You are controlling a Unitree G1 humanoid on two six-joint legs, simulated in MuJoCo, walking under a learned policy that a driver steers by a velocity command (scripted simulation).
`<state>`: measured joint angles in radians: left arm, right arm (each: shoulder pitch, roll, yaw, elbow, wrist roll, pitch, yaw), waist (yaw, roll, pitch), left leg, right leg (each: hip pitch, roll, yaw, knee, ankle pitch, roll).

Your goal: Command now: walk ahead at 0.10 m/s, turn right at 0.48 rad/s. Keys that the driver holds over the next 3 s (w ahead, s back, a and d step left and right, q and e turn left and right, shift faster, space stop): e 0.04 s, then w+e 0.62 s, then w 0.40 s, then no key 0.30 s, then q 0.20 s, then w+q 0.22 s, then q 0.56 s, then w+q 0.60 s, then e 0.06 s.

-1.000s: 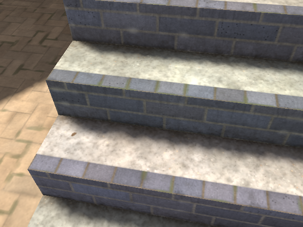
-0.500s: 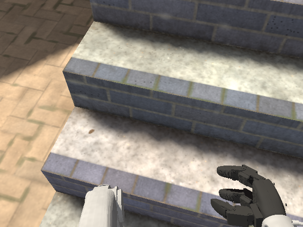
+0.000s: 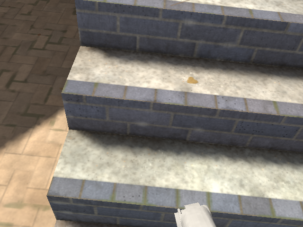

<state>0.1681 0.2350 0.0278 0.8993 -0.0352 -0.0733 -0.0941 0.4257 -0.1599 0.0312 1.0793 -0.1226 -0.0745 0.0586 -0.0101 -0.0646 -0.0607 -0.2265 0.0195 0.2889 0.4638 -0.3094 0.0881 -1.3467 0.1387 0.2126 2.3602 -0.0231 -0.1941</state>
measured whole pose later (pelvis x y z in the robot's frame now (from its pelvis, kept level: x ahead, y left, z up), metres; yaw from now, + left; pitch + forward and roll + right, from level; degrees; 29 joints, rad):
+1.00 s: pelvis +0.49 -0.10 +0.35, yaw -26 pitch +4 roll +2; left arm 0.21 0.29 0.03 0.93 0.00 -0.09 -0.02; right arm 0.30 -0.18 0.00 1.13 -0.01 -0.04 0.04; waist -0.06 -0.05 -0.14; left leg -0.46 -0.02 0.08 0.80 -0.42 0.03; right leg -0.99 0.11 0.21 1.97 0.04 -0.19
